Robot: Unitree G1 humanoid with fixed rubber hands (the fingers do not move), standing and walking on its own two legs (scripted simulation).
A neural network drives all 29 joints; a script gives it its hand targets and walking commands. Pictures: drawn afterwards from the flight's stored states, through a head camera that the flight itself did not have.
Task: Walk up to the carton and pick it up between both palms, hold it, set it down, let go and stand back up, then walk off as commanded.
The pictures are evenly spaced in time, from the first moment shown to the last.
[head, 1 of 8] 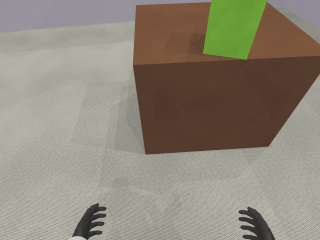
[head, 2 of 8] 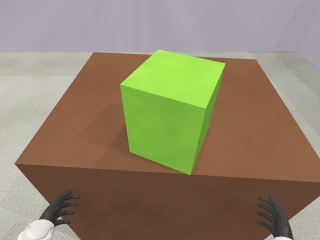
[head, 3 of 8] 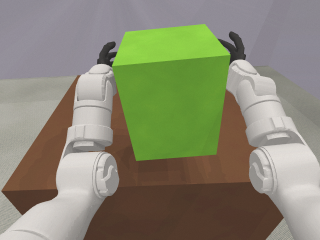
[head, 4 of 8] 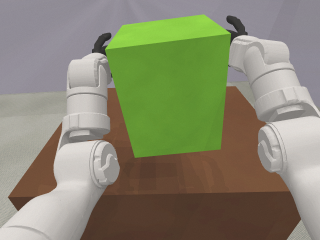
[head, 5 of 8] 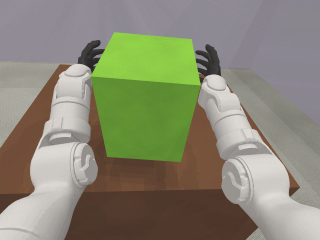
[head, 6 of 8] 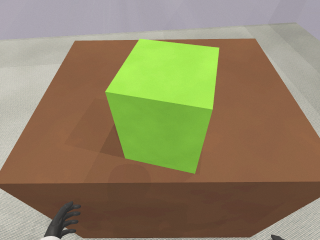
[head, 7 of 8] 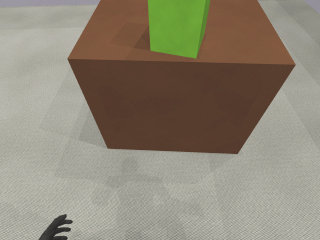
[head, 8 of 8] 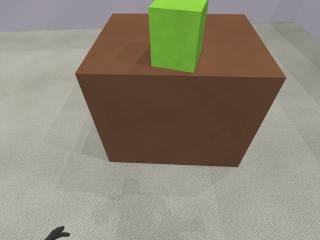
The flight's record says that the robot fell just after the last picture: no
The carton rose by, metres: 0.22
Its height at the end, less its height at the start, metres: +0.00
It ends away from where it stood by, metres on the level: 0.02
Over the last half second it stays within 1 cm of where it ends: yes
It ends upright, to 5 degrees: yes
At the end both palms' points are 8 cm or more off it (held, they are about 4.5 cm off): yes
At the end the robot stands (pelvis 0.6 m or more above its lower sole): yes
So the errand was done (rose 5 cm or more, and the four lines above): yes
